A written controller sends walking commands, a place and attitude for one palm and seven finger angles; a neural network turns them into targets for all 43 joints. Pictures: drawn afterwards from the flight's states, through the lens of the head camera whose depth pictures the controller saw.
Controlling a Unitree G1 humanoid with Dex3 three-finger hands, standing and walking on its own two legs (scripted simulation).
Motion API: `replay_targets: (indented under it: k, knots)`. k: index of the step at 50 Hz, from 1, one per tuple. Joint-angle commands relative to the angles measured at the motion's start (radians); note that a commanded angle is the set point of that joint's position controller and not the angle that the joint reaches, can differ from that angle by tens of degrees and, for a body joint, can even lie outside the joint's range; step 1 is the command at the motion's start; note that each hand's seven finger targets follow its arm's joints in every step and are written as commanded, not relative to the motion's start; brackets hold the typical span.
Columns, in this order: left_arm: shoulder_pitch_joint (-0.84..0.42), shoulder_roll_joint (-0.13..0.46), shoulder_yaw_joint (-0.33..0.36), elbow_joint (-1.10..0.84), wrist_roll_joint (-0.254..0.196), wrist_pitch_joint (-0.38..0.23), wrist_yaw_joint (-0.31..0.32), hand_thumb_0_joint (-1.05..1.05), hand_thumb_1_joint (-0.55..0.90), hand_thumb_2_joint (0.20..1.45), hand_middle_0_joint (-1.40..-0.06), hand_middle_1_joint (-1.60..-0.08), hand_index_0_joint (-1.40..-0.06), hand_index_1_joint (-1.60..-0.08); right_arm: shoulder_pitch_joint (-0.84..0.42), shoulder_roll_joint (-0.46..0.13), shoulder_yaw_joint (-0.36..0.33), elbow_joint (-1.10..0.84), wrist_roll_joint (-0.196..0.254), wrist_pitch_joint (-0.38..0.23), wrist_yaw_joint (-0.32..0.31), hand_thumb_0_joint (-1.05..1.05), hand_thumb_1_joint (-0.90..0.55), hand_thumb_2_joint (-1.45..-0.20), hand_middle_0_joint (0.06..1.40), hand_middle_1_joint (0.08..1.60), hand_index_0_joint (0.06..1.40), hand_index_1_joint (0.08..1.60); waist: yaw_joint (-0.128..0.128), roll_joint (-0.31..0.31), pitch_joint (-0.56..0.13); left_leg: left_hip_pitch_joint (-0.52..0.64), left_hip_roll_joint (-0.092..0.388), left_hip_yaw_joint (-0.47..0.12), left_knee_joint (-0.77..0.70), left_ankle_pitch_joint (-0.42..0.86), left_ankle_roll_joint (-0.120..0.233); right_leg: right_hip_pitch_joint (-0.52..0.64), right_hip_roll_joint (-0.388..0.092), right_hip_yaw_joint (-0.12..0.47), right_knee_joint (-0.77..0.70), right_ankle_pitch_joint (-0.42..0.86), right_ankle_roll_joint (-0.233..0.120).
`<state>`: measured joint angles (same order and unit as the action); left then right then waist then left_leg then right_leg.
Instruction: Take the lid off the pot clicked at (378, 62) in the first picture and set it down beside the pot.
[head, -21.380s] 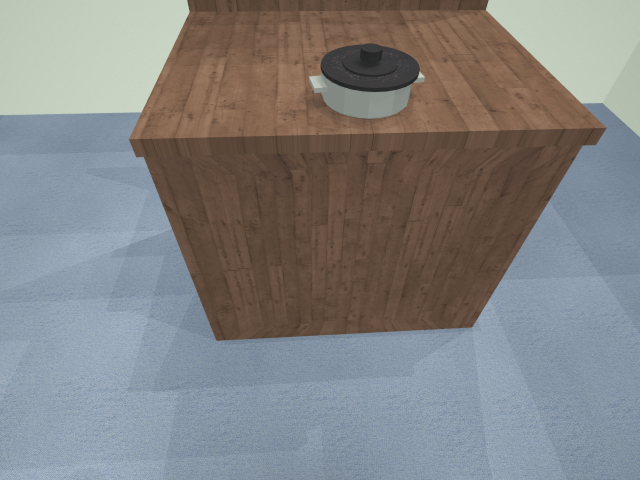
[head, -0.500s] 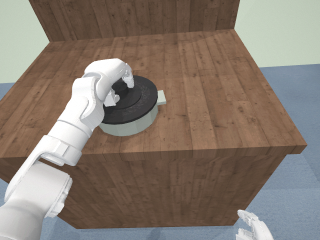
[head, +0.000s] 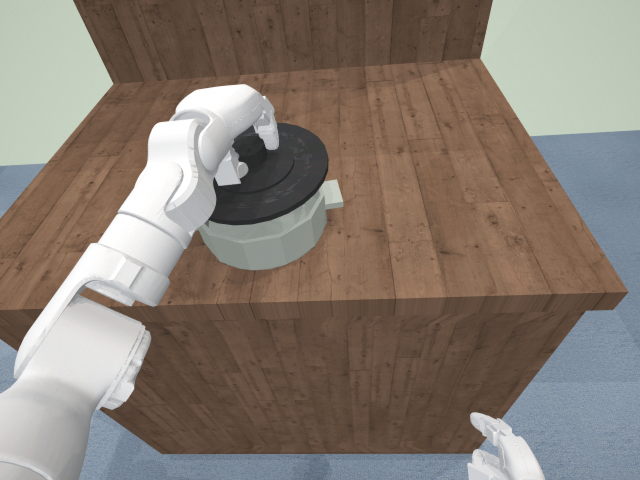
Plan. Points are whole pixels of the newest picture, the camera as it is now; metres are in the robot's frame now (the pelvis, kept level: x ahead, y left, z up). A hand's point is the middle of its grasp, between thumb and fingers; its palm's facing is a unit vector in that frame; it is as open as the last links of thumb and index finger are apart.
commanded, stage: lift the lid straight up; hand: left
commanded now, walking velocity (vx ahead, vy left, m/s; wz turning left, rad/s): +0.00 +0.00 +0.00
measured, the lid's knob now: (249, 151) +0.47 +0.10 +0.19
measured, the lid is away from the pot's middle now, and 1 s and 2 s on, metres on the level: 0.00 0.02 0.09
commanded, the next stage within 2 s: move the lid sideways beside the pot in 1.28 s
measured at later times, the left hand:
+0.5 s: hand (223, 122) +0.44 +0.11 +0.26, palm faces -0.09 -0.05 -0.99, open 7.6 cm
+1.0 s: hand (224, 81) +0.44 +0.10 +0.30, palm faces -0.01 -0.06 -1.00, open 7.6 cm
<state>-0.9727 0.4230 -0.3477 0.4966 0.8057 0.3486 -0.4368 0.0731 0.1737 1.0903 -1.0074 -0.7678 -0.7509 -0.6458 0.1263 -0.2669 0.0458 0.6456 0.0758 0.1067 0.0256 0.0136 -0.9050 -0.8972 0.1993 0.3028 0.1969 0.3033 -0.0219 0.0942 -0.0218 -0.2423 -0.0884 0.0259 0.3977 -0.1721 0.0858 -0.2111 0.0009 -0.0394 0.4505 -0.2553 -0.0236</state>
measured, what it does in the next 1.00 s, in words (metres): stands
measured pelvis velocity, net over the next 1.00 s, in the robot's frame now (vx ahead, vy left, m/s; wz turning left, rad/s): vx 0.00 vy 0.01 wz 0.00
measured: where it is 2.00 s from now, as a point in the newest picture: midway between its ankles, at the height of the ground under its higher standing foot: outside the picture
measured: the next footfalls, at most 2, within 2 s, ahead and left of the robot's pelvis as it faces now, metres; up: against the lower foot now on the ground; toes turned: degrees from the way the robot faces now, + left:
none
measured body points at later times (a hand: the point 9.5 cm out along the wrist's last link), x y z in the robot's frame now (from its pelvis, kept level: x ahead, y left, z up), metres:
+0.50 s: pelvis +0.00 +0.01 +0.00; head +0.00 -0.03 +0.45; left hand +0.44 +0.11 +0.31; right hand +0.16 -0.22 -0.12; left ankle +0.02 +0.07 -0.74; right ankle -0.01 -0.10 -0.74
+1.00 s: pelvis +0.00 +0.01 +0.00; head +0.00 -0.03 +0.45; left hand +0.43 +0.10 +0.36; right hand +0.17 -0.22 -0.11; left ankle +0.02 +0.07 -0.74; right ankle -0.01 -0.10 -0.74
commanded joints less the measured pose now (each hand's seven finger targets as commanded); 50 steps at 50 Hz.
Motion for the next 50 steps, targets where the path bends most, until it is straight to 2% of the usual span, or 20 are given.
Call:
replay_targets:
  k: [1,4,11,13,16,18,21,22,24,26,27,31,34,36,37,41,43,46,47,50]
  knots:
    - [-0.611,0.197,0.132,-0.194,0.023,-0.008,0.056,0.000,0.481,1.243,-1.034,-0.787,-0.950,-0.732,-0.120,-0.102,-0.039,-0.159,0.006,-0.043,-0.005,0.000,-0.900,-0.900,0.200,0.300,0.200,0.300,-0.009,-0.104,-0.393,0.208,0.036,-0.075,-0.011,0.239,-0.015,0.058,0.007,0.022,-0.040,0.315,-0.034]
    - [-0.667,0.272,0.178,-0.178,0.053,0.000,0.059,0.000,0.481,1.243,-1.034,-0.787,-0.950,-0.732,-0.120,-0.099,-0.031,-0.152,0.003,-0.049,-0.010,0.000,-0.900,-0.900,0.200,0.300,0.200,0.300,0.005,-0.125,-0.406,0.196,0.035,-0.074,-0.020,0.209,-0.017,0.071,0.009,0.029,-0.033,0.299,-0.033]
    - [-0.663,0.183,0.116,-0.172,0.018,-0.003,0.044,0.000,0.481,1.243,-1.034,-0.787,-0.950,-0.732,-0.107,-0.104,-0.039,-0.153,0.007,-0.055,-0.007,0.000,-0.900,-0.900,0.200,0.300,0.200,0.300,-0.014,-0.089,-0.395,0.229,0.037,-0.088,-0.017,0.235,-0.021,0.033,0.008,0.015,-0.047,0.282,-0.037]
    - [-0.718,0.259,0.164,-0.172,0.050,0.001,0.044,0.000,0.481,1.243,-1.034,-0.787,-0.950,-0.732,-0.110,-0.104,-0.033,-0.147,0.002,-0.058,-0.011,0.000,-0.900,-0.900,0.200,0.300,0.200,0.300,-0.001,-0.129,-0.402,0.212,0.036,-0.084,-0.026,0.216,-0.020,0.057,0.013,0.021,-0.042,0.287,-0.035]
    - [-0.703,0.235,0.151,-0.186,0.023,-0.006,0.041,0.000,0.481,1.243,-1.034,-0.787,-0.950,-0.732,-0.103,-0.110,-0.038,-0.148,0.004,-0.063,-0.010,0.000,-0.900,-0.900,0.200,0.300,0.200,0.300,-0.007,-0.100,-0.420,0.233,0.037,-0.088,-0.019,0.264,-0.022,0.065,0.004,0.020,-0.046,0.310,-0.038]
    - [-0.730,0.211,0.126,-0.164,0.047,0.001,0.036,0.000,0.481,1.243,-1.034,-0.787,-0.950,-0.732,-0.112,-0.097,-0.036,-0.145,0.004,-0.066,-0.008,0.000,-0.900,-0.900,0.200,0.300,0.200,0.300,-0.006,-0.128,-0.397,0.232,0.039,-0.090,-0.023,0.247,-0.023,0.036,0.015,0.017,-0.043,0.287,-0.038]
    - [-0.732,0.233,0.151,-0.199,0.020,-0.009,0.038,0.000,0.481,1.243,-1.034,-0.787,-0.950,-0.732,-0.105,-0.111,-0.039,-0.149,0.004,-0.069,-0.006,0.000,-0.900,-0.900,0.200,0.300,0.200,0.300,-0.005,-0.095,-0.419,0.243,0.039,-0.096,-0.025,0.261,-0.029,0.051,0.006,0.015,-0.044,0.286,-0.041]
    - [-0.759,0.267,0.169,-0.228,0.047,-0.009,0.038,0.000,0.481,1.243,-1.034,-0.787,-0.950,-0.732,-0.114,-0.100,-0.035,-0.154,0.001,-0.074,-0.004,0.000,-0.900,-0.900,0.200,0.300,0.200,0.300,0.011,-0.092,-0.458,0.256,0.041,-0.095,-0.026,0.278,-0.029,0.067,0.011,0.023,-0.036,0.295,-0.041]
    - [-0.759,0.220,0.131,-0.198,0.049,0.000,0.034,0.000,0.481,1.243,-1.034,-0.787,-0.950,-0.732,-0.111,-0.096,-0.034,-0.150,0.003,-0.072,-0.002,0.000,-0.900,-0.900,0.200,0.300,0.200,0.300,0.001,-0.113,-0.414,0.243,0.042,-0.097,-0.029,0.275,-0.032,0.040,0.013,0.013,-0.038,0.288,-0.041]
    - [-0.708,0.259,0.177,-0.144,0.025,-0.003,0.037,0.000,0.481,1.243,-1.034,-0.787,-0.950,-0.732,-0.097,-0.116,-0.037,-0.140,0.002,-0.062,-0.005,0.000,-0.900,-0.900,0.200,0.300,0.200,0.300,0.001,-0.130,-0.390,0.215,0.043,-0.091,-0.033,0.247,-0.030,0.053,0.006,0.014,-0.053,0.275,-0.042]
    - [-0.758,0.278,0.177,-0.180,0.051,-0.003,0.034,0.000,0.481,1.243,-1.034,-0.787,-0.950,-0.732,-0.110,-0.103,-0.031,-0.147,0.000,-0.067,-0.006,0.000,-0.900,-0.900,0.200,0.300,0.200,0.300,0.012,-0.132,-0.421,0.217,0.041,-0.087,-0.039,0.250,-0.030,0.068,0.009,0.020,-0.043,0.285,-0.040]
    - [-0.733,0.199,0.127,-0.176,0.018,-0.003,0.029,0.000,0.481,1.243,-1.034,-0.787,-0.950,-0.732,-0.112,-0.107,-0.035,-0.154,0.005,-0.064,-0.003,0.000,-0.900,-0.900,0.200,0.300,0.200,0.300,-0.001,-0.104,-0.405,0.239,0.046,-0.094,-0.033,0.267,-0.034,0.034,0.006,0.010,-0.049,0.265,-0.043]
    - [-0.821,0.241,0.138,-0.160,0.056,0.009,0.031,0.000,0.481,1.243,-1.034,-0.787,-0.950,-0.732,-0.120,-0.099,-0.028,-0.148,0.004,-0.069,-0.009,0.000,-0.900,-0.900,0.200,0.300,0.200,0.300,0.003,-0.129,-0.396,0.222,0.043,-0.086,-0.042,0.209,-0.030,0.024,0.011,0.015,-0.046,0.234,-0.042]
    - [-0.820,0.217,0.135,-0.212,0.020,-0.004,0.033,0.000,0.481,1.243,-1.034,-0.787,-0.950,-0.732,-0.114,-0.104,-0.035,-0.157,0.004,-0.075,-0.007,0.000,-0.900,-0.900,0.200,0.300,0.200,0.300,-0.001,-0.096,-0.440,0.259,0.044,-0.096,-0.030,0.269,-0.035,0.039,0.005,0.014,-0.045,0.261,-0.045]
    - [-0.841,0.280,0.171,-0.210,0.052,0.001,0.034,0.000,0.481,1.243,-1.034,-0.787,-0.950,-0.732,-0.120,-0.099,-0.030,-0.153,0.000,-0.078,-0.006,0.000,-0.900,-0.900,0.200,0.300,0.200,0.300,0.014,-0.100,-0.469,0.254,0.044,-0.093,-0.031,0.274,-0.034,0.061,0.009,0.023,-0.037,0.274,-0.045]
    - [-0.798,0.215,0.134,-0.152,0.023,0.010,0.026,0.000,0.481,1.243,-1.034,-0.787,-0.950,-0.732,-0.111,-0.107,-0.031,-0.148,0.003,-0.072,-0.006,0.000,-0.900,-0.900,0.200,0.300,0.200,0.300,0.000,-0.119,-0.412,0.232,0.045,-0.087,-0.032,0.277,-0.035,0.043,0.002,0.014,-0.049,0.278,-0.045]
    - [-0.834,0.251,0.149,-0.129,0.055,0.023,0.023,0.000,0.481,1.243,-1.034,-0.787,-0.950,-0.732,-0.124,-0.103,-0.024,-0.146,0.000,-0.067,-0.010,0.000,-0.900,-0.900,0.200,0.300,0.200,0.300,0.010,-0.153,-0.398,0.204,0.045,-0.078,-0.046,0.230,-0.032,0.044,0.006,0.016,-0.048,0.258,-0.043]
    - [-0.816,0.220,0.138,-0.142,0.027,0.021,0.021,0.000,0.481,1.243,-1.034,-0.787,-0.950,-0.732,-0.116,-0.107,-0.029,-0.151,0.003,-0.070,-0.009,0.000,-0.900,-0.900,0.200,0.300,0.200,0.300,0.006,-0.130,-0.419,0.226,0.043,-0.081,-0.032,0.268,-0.030,0.056,0.000,0.017,-0.051,0.280,-0.045]
    - [-0.859,0.298,0.183,-0.169,0.058,0.025,0.020,0.000,0.481,1.243,-1.034,-0.787,-0.950,-0.732,-0.128,-0.103,-0.025,-0.152,0.000,-0.073,-0.010,0.000,-0.900,-0.900,0.200,0.300,0.200,0.300,0.021,-0.136,-0.453,0.218,0.043,-0.076,-0.038,0.263,-0.030,0.084,0.000,0.027,-0.042,0.292,-0.043]
    - [-0.873,0.291,0.167,-0.123,0.063,0.040,0.010,0.000,0.481,1.243,-1.034,-0.787,-0.950,-0.732,-0.133,-0.101,-0.022,-0.147,0.001,-0.073,-0.020,0.000,-0.900,-0.900,0.200,0.300,0.200,0.300,0.016,-0.169,-0.409,0.189,0.040,-0.065,-0.041,0.233,-0.021,0.075,-0.003,0.029,-0.048,0.292,-0.039]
